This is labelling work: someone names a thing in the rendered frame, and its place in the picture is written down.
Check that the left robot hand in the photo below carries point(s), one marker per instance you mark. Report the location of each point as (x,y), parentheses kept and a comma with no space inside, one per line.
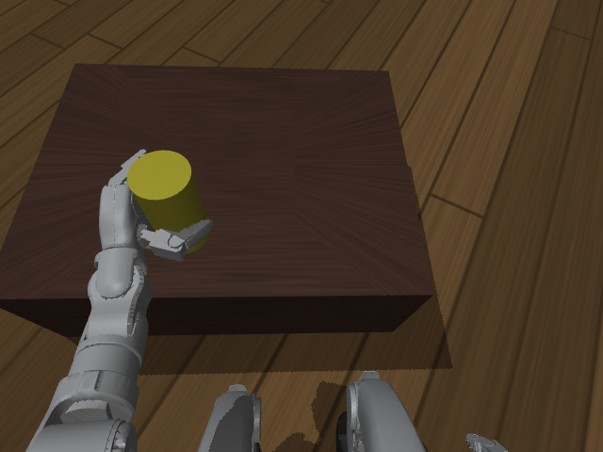
(122,222)

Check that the right robot hand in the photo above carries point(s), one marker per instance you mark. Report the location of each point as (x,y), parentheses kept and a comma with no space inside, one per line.
(481,444)

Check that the can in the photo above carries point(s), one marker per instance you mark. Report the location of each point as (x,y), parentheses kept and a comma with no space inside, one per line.
(164,186)

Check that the left robot arm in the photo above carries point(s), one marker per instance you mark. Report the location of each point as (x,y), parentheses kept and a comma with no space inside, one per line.
(93,406)

